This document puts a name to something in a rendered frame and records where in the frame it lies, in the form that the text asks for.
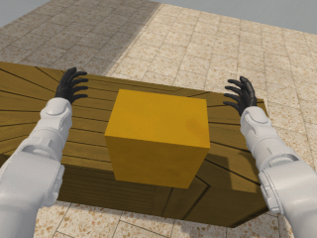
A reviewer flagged right robot upper arm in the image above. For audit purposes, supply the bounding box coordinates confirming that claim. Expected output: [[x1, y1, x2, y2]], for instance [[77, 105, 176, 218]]
[[258, 160, 317, 238]]

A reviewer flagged right robot hand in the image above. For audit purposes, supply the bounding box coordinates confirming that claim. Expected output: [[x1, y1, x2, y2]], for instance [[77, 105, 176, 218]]
[[223, 76, 258, 117]]

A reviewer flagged pedestal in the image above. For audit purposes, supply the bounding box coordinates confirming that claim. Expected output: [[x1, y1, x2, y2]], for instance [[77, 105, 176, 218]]
[[0, 61, 269, 228]]

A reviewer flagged left robot forearm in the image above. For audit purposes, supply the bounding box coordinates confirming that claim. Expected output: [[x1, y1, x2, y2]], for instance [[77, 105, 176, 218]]
[[0, 97, 72, 184]]

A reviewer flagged carton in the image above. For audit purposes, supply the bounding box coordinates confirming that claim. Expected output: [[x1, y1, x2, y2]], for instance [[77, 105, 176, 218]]
[[104, 89, 210, 189]]

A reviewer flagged left robot upper arm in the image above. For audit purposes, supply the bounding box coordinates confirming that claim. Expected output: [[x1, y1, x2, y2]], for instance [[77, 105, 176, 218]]
[[0, 151, 65, 238]]

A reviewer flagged left robot hand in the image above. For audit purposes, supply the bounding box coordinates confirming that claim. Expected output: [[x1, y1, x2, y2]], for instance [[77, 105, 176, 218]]
[[54, 67, 89, 105]]

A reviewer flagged right robot forearm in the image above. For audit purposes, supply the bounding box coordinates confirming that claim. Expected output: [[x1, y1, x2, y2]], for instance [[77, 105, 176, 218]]
[[240, 106, 317, 180]]

